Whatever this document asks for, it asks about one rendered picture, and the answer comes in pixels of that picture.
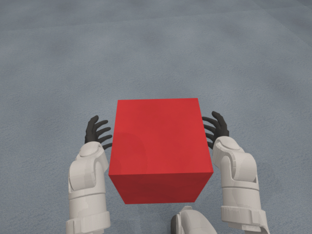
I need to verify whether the left robot forearm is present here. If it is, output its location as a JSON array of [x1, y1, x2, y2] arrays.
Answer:
[[66, 141, 111, 234]]

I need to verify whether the right robot hand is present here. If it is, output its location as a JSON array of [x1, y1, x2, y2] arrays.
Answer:
[[202, 111, 229, 149]]

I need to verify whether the right robot forearm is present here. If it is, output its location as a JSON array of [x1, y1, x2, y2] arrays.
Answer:
[[212, 136, 270, 234]]

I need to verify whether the carton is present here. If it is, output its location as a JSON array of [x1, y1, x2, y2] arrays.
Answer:
[[108, 98, 214, 204]]

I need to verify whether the right robot thigh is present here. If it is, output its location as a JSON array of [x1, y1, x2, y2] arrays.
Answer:
[[176, 210, 217, 234]]

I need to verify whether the left robot hand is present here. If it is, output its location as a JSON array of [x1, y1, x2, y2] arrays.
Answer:
[[85, 115, 112, 150]]

